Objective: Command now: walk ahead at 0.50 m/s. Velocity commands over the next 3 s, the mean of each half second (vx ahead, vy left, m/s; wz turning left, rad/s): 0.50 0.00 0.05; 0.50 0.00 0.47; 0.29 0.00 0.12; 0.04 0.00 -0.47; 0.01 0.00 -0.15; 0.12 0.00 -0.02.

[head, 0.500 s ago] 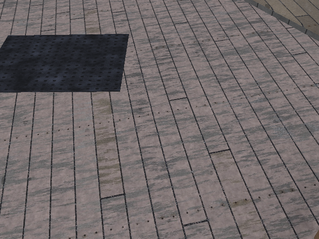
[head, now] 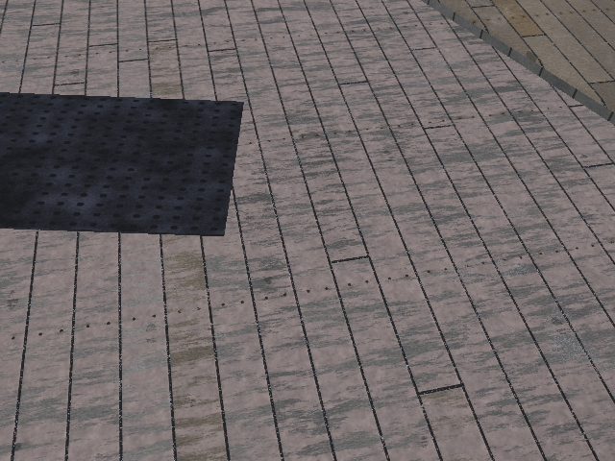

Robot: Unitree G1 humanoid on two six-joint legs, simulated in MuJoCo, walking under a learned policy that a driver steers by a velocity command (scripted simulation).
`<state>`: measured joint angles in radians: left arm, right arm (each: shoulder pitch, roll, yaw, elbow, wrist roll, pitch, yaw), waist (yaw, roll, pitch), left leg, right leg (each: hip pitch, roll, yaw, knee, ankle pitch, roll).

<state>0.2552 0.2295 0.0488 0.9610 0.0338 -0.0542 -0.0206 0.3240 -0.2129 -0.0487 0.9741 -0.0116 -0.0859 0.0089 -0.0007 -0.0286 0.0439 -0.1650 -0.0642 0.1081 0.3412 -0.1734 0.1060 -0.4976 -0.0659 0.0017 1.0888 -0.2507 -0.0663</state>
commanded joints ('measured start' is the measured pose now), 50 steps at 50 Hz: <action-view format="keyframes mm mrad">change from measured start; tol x32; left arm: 1 22 27 5 -32 5 15 -10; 13 -322 30 -11 -146 -11 -1 -7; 19 249 247 69 0 32 -32 27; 50 13 98 18 -110 -33 -70 23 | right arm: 1 65 -97 -14 -9 6 -22 -4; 50 -38 -169 -65 -69 -1 65 -11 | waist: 1 23 82 19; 19 110 -219 -338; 38 41 -31 77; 47 -95 300 -279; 50 -35 -30 -38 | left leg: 1 34 262 -215 -216 220 96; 17 221 247 -78 249 809 40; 19 -369 8 -12 926 -279 -23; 20 -450 34 -155 1002 -314 -4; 35 -485 152 -52 468 199 -47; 44 -204 -16 82 267 -80 97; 47 489 408 -784 -16 -135 363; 50 187 340 -540 -126 73 254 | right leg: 1 -114 -42 -10 -44 94 24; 13 -135 17 -81 -494 184 -7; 17 317 110 -116 -625 120 -90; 20 770 -353 634 -819 -110 -266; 25 333 -188 124 -940 145 -99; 44 621 -208 -266 -520 1060 -51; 46 315 -161 -279 14 585 -1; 47 -143 94 -178 386 -285 63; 50 -221 -35 27 216 -61 44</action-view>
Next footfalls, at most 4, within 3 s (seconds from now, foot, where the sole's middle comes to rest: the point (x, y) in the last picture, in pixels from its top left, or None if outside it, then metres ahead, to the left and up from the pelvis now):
0.36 right None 0.36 -0.11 -0.78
0.92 left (273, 410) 0.61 0.08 -0.78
1.40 right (283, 304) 0.89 0.07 -0.78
1.94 left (217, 337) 0.79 0.23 -0.78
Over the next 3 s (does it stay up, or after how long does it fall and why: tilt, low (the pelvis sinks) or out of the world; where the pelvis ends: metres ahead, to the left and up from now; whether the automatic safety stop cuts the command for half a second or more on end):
stays up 0.78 0.14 -0.01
